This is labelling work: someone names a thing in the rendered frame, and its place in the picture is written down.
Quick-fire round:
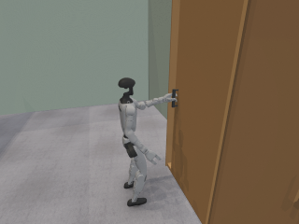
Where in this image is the left robot upper arm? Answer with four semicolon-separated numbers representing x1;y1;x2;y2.
129;96;146;110

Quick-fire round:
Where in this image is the wardrobe door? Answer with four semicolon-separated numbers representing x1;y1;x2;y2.
171;0;249;224
207;0;299;224

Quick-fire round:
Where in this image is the right robot upper arm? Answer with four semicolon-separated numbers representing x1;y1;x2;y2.
124;105;135;137

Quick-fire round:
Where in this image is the robot left hand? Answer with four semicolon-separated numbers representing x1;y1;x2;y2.
164;93;178;103

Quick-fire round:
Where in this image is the right robot forearm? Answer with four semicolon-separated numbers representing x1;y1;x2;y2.
127;131;149;154

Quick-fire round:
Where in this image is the left robot forearm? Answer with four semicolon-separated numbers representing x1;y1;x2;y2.
143;97;164;107

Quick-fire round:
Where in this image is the robot right foot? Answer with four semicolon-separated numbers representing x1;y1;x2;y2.
127;198;147;207

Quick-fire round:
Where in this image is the robot head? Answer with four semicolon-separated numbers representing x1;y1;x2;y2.
118;77;135;105

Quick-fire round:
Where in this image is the robot right hand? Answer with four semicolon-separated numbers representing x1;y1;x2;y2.
145;150;161;165

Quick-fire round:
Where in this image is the handle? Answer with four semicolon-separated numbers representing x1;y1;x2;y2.
171;89;178;108
288;172;299;203

